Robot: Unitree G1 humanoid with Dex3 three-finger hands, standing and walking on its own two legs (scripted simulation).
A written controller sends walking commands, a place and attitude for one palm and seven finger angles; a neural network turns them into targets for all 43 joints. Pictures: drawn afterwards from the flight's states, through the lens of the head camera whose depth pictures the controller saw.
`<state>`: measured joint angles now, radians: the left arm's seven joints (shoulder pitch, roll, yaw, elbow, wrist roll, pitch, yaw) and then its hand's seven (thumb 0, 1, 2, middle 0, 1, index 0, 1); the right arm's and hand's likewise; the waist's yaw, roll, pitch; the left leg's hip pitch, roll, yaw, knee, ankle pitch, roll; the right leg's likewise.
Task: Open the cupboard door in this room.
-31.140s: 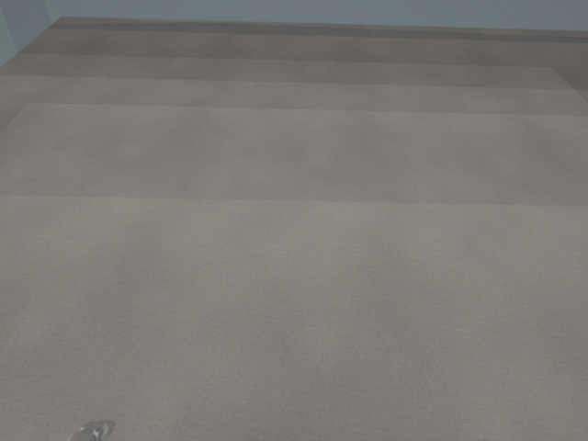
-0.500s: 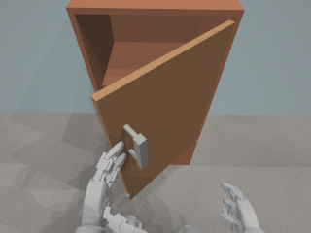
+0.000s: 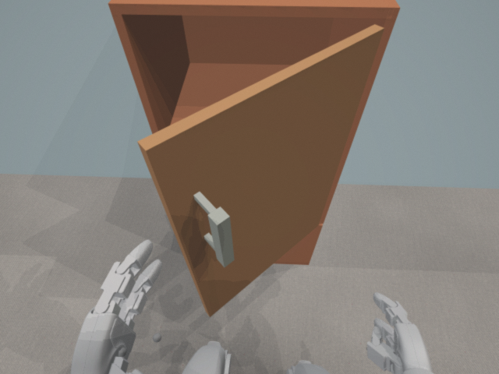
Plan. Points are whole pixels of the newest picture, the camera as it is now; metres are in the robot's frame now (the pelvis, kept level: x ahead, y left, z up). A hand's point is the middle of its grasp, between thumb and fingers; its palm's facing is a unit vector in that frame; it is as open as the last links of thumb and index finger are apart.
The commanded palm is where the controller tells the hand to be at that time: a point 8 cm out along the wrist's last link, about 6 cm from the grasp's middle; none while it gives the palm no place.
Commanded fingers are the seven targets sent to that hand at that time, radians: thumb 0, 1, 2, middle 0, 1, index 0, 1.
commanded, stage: draw the hand back to the body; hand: left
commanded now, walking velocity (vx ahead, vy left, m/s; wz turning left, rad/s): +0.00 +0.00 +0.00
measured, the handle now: (214, 230) +0.31 +0.08 +0.09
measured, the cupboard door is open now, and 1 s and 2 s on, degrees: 43 43 43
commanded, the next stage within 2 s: step back with the hand held close in 1.56 s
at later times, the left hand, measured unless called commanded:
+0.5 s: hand (91, 311) +0.17 +0.18 +0.15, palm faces +0.02 -1.00 -0.06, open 16.2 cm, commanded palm +0.14 +0.24 +0.17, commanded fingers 0.00 -0.25 0.41 -0.16 -0.30 -0.16 -0.30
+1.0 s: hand out of the picture +0.21 +0.26 +0.22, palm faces +0.34 -0.86 -0.38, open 11.3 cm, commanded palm +0.16 +0.31 +0.24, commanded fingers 0.00 0.62 0.78 -0.19 -0.30 -0.19 -0.30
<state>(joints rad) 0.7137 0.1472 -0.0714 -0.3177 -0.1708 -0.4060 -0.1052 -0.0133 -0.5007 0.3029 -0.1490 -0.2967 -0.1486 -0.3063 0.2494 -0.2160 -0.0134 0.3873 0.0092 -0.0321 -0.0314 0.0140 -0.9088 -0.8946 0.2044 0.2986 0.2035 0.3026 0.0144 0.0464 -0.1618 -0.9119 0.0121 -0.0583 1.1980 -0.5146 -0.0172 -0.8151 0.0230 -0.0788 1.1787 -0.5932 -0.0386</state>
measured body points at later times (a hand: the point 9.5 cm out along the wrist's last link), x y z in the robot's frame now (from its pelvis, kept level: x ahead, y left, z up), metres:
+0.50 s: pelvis +0.01 +0.02 +0.04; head +0.01 +0.02 +0.49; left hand +0.17 +0.24 +0.15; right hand +0.19 -0.20 -0.02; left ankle +0.04 +0.13 -0.64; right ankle +0.00 -0.10 -0.64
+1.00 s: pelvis +0.03 +0.04 +0.09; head +0.00 +0.02 +0.54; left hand +0.18 +0.31 +0.24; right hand +0.21 -0.17 +0.02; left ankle +0.04 +0.13 -0.64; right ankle +0.00 -0.10 -0.64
